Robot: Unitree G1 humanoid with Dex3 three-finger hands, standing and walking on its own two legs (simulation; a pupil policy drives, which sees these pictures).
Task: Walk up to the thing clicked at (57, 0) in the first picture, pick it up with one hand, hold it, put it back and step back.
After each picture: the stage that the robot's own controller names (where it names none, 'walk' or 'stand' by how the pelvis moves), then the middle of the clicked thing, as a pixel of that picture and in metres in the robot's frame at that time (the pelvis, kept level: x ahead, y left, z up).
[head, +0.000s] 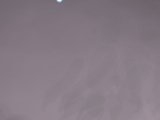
stand; out of the picture +2.22 +0.27 -0.72
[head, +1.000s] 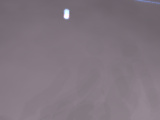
walk; (66, 14) +2.09 +0.08 -0.70
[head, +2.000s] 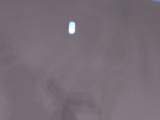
walk; (71, 27) +1.44 +0.01 -0.70
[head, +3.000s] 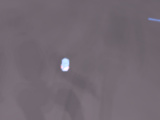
walk; (65, 65) +0.93 +0.06 -0.71
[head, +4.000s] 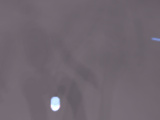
walk; (55, 103) +0.55 +0.12 -0.71
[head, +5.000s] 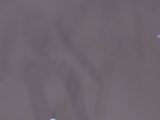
stand; out of the picture +0.32 +0.13 -0.71
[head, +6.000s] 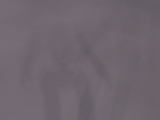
stand; out of the picture +0.26 +0.12 -0.72
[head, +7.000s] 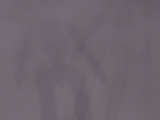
stand; out of the picture +0.26 +0.12 -0.73
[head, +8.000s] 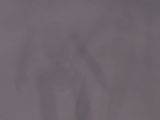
stand; out of the picture +0.26 +0.13 -0.73
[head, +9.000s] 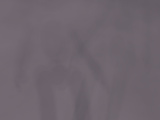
stand; out of the picture +0.24 +0.14 -0.73
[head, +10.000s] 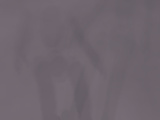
go down; out of the picture +0.26 +0.13 -0.72
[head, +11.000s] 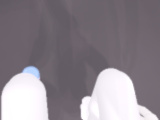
go down; (31, 76) +0.35 +0.14 -0.29
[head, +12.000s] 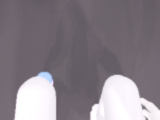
close in; (45, 81) +0.35 +0.13 -0.31
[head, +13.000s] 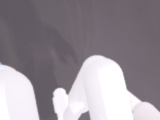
close in; out of the picture +0.35 +0.17 -0.23
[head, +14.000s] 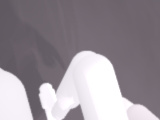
lift; out of the picture +0.36 +0.18 -0.23
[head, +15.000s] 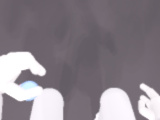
lift; (27, 91) +0.30 +0.21 -0.18
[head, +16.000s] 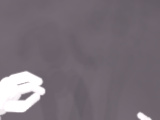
go down; out of the picture +0.19 +0.21 -0.69
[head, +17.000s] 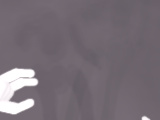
go down; out of the picture +0.19 +0.23 -0.68
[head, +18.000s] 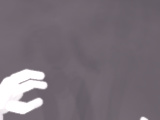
go down; out of the picture +0.18 +0.22 -0.71
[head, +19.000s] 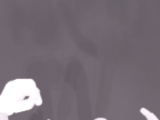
crouch; out of the picture +0.21 +0.23 -0.62
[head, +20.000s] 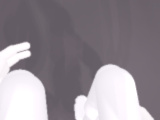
lower; out of the picture +0.25 +0.25 -0.28
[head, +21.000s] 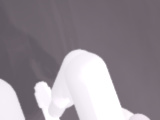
lower; out of the picture +0.24 +0.27 -0.26
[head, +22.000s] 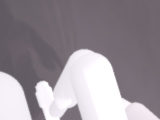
lower; out of the picture +0.22 +0.30 -0.25
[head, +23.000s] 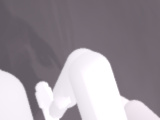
lower; out of the picture +0.20 +0.32 -0.25
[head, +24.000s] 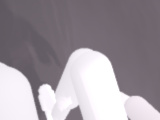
lift; out of the picture +0.19 +0.33 -0.24
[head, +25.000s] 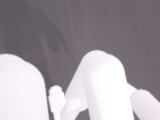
lift; out of the picture +0.17 +0.36 -0.23
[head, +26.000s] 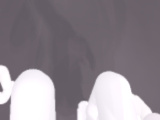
lift; out of the picture +0.18 +0.43 -0.31
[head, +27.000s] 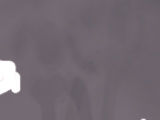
hold; out of the picture +0.16 +0.48 -0.65
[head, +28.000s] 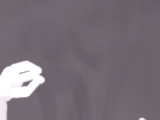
hold; out of the picture +0.13 +0.57 -0.70
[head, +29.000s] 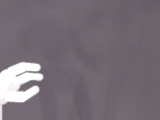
stand; out of the picture +0.11 +0.63 -0.70
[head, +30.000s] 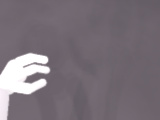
hold; out of the picture +0.08 +0.68 -0.71
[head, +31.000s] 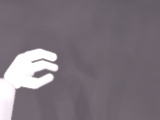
hold; out of the picture +0.08 +0.73 -0.72
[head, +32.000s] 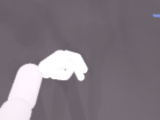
stand; out of the picture +0.06 +0.77 -0.65
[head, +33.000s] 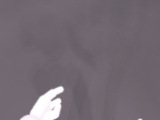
stand; out of the picture +0.03 +0.80 -0.71
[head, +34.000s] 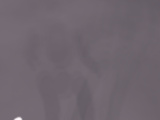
stand; out of the picture +0.08 +0.82 -0.70
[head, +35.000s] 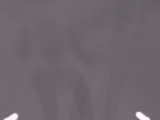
stand; out of the picture +0.05 +0.82 -0.69
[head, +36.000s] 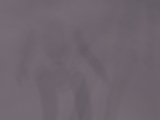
stand; out of the picture +0.07 +0.84 -0.71
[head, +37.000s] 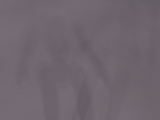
walk; out of the picture +0.10 +0.85 -0.74
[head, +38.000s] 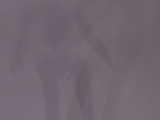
walk; out of the picture +0.25 +0.85 -0.72
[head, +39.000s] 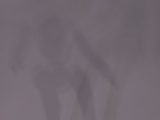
walk; out of the picture +0.49 +0.87 -0.72
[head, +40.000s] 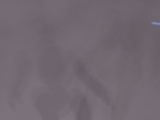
stand; out of the picture +0.65 +0.93 -0.73
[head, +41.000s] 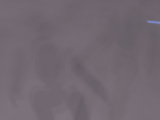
stand; out of the picture +0.64 +0.94 -0.75
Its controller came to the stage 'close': yes
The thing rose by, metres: 0.30
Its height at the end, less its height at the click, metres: -0.02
